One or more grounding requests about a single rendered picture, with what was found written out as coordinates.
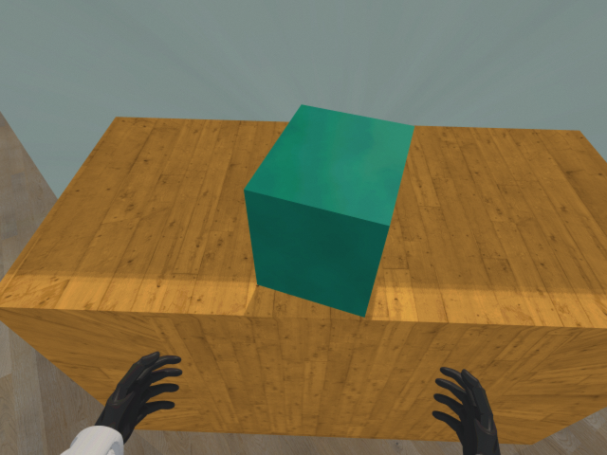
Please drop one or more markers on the robot right hand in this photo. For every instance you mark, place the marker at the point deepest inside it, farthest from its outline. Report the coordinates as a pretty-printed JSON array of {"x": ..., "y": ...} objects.
[{"x": 476, "y": 431}]

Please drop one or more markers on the pedestal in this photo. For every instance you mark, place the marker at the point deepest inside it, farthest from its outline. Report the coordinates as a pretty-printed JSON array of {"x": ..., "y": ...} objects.
[{"x": 495, "y": 262}]

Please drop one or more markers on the robot left hand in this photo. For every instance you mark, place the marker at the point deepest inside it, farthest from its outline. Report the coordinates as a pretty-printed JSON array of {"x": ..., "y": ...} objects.
[{"x": 127, "y": 406}]

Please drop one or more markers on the carton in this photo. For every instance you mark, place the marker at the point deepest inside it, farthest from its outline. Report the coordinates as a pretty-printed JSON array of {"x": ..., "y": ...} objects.
[{"x": 321, "y": 203}]

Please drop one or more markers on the robot left forearm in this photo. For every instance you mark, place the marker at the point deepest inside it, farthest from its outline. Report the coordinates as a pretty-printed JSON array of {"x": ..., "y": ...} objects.
[{"x": 96, "y": 440}]

